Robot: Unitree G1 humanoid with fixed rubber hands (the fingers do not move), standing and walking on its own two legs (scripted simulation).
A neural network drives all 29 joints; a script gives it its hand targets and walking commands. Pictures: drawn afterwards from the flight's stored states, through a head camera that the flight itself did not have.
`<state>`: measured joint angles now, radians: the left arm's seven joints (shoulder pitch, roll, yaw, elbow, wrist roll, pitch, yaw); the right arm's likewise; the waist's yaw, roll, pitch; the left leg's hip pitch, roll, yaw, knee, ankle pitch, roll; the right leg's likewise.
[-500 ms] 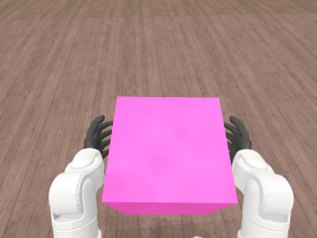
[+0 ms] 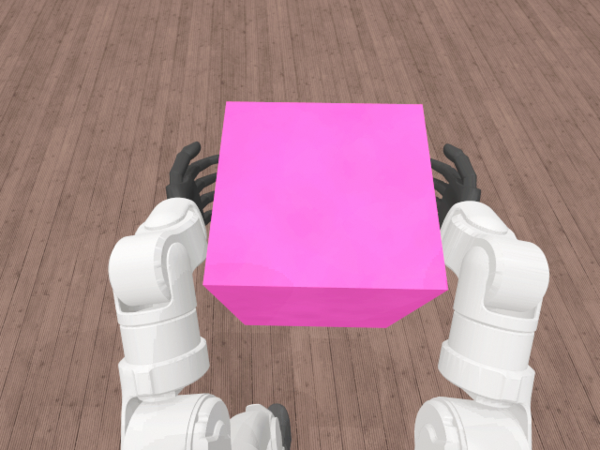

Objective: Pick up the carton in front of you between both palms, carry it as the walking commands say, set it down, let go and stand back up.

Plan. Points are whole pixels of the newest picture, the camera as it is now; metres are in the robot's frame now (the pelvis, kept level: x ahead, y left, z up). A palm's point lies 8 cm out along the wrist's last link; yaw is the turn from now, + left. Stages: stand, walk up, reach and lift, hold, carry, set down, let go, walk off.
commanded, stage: carry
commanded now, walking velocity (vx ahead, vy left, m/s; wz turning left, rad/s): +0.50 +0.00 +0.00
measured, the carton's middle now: (319, 232) +0.36 +0.00 +0.08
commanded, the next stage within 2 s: none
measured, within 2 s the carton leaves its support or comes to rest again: neither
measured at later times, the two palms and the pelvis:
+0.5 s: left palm (225, 29) +0.68 +0.15 +0.18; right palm (414, 22) +0.71 -0.15 +0.18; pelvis +0.35 -0.02 +0.03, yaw +2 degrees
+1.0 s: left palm out of the picture +1.02 +0.15 +0.19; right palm out of the picture +1.00 -0.15 +0.19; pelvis +0.66 +0.02 +0.07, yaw +1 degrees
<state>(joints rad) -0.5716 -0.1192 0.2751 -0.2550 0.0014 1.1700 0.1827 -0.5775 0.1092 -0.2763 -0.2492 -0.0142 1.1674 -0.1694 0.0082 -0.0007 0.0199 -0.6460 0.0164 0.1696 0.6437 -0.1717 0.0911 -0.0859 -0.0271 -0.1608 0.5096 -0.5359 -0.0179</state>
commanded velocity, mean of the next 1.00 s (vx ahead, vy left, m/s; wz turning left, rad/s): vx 0.50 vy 0.00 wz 0.00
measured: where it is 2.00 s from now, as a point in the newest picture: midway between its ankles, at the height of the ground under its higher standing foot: (314, 144)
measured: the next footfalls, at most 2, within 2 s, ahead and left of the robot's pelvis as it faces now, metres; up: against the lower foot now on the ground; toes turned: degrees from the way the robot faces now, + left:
right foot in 0.42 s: +0.48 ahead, -0.10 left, +0.05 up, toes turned -5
left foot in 0.86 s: +0.76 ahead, +0.10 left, +0.07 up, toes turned +8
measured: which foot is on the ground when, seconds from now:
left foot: down 0.00-0.44, up 0.46-0.84, down 0.86-1.00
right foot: down 0.00-0.00, up 0.02-0.40, down 0.42-0.88, up 0.90-1.00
